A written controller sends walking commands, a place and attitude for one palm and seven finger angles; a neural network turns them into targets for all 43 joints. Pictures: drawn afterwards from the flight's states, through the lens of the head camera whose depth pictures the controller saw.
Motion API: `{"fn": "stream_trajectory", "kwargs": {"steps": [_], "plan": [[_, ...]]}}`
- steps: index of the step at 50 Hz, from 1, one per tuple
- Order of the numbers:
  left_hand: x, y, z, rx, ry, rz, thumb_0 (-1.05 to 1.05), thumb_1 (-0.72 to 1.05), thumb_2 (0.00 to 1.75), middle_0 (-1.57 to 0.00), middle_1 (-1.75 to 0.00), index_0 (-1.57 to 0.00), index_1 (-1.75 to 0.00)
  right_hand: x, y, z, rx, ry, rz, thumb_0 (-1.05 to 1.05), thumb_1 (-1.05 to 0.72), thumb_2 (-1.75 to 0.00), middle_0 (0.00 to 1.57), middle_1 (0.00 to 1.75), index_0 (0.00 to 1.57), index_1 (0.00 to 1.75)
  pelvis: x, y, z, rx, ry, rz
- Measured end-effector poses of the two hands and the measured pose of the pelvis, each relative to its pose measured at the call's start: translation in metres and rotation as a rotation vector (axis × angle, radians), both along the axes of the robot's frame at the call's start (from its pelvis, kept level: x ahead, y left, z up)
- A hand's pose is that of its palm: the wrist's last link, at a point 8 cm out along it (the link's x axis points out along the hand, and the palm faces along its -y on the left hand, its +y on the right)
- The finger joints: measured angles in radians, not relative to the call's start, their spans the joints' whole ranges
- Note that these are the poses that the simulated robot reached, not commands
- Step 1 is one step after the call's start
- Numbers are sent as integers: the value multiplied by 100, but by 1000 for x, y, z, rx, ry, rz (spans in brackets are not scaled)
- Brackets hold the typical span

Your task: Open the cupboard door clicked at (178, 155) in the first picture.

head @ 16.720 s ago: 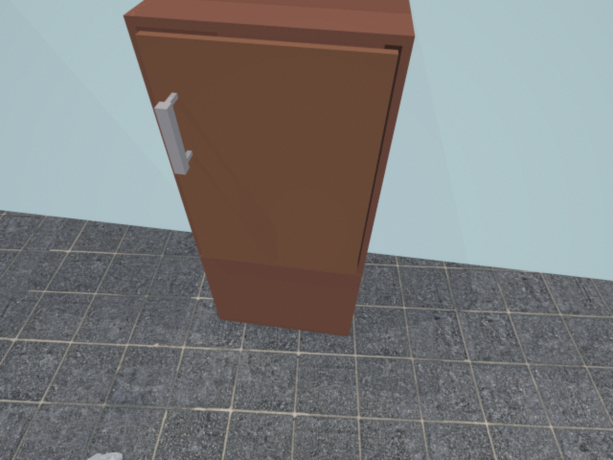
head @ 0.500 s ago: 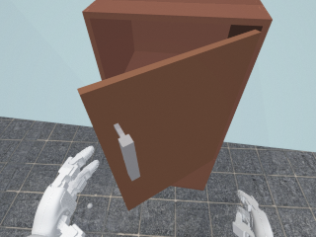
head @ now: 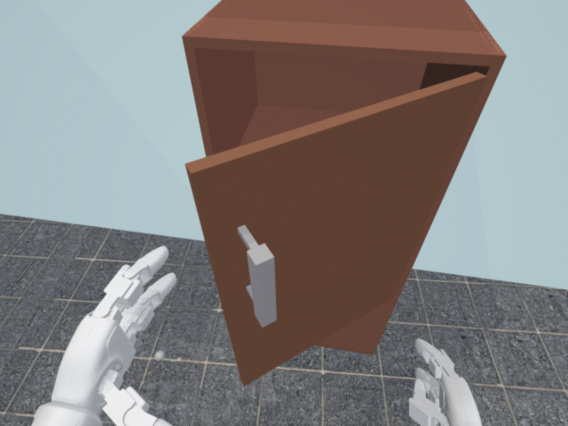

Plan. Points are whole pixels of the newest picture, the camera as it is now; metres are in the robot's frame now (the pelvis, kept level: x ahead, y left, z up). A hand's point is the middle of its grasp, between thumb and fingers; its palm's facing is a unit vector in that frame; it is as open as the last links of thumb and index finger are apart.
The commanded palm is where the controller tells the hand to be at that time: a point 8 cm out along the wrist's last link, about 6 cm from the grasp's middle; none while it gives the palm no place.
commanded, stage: draw the hand back to the body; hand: left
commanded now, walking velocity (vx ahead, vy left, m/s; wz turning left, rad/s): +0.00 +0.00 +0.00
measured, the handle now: (255, 277) +0.28 +0.07 +0.10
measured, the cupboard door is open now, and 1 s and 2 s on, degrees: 40 40 40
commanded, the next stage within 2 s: step back with the hand held close in 1.20 s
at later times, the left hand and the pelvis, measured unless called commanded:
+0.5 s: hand (94, 308) +0.20 +0.22 +0.16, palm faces +0.29 -0.89 -0.36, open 13.0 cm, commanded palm +0.15 +0.27 +0.18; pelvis +0.01 +0.00 +0.04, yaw -1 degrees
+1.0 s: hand (71, 265) +0.22 +0.24 +0.20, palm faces +0.42 -0.82 -0.39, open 7.7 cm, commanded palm +0.17 +0.28 +0.21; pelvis +0.03 -0.01 +0.04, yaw -2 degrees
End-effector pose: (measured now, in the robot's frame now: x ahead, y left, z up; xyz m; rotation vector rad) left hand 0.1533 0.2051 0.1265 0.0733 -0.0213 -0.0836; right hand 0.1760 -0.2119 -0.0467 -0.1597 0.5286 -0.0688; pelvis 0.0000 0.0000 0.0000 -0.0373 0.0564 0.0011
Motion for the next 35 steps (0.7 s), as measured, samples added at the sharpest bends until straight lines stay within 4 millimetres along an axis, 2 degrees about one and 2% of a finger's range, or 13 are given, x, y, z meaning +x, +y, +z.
{"fn": "stream_trajectory", "kwargs": {"steps": [7, 12, 18, 35], "plan": [[-1, 17, 12, 21, -9, 22, -2, -46, 31, -15, -30, -15, -31, 1, 0, 8, -16, -20, 6, 1, -90, -90, 21, 30, 20, 30, 0, 2, 6, -3, -24, 4], [-2, 30, 29, 175, -30, 201, -2, -36, 36, -16, -30, -16, -31, 1, -1, 17, -50, -7, -11, 1, -90, -90, 21, 30, 20, 30, 1, 2, 16, -2, -54, -9], [0, 43, 37, 243, -18, 330, -1, -19, 43, -17, -30, -16, -31, 0, 0, 19, -65, 40, -8, 1, -90, -90, 21, 30, 20, 30, 5, 3, 27, 7, -84, -13], [19, 67, 75, 356, -94, 448, 0, 39, 68, -19, -30, -19, -31, 19, -8, 18, -49, 104, -3, 1, -90, -90, 21, 30, 20, 30, 22, -2, 41, 25, -120, -28]]}}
